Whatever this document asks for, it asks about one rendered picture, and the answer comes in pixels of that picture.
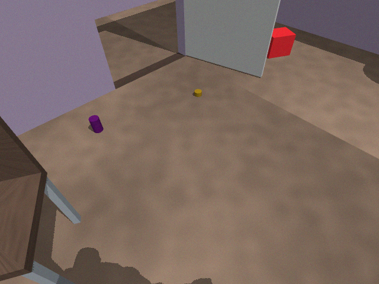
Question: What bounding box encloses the chair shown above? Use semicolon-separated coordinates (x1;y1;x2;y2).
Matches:
0;117;81;284

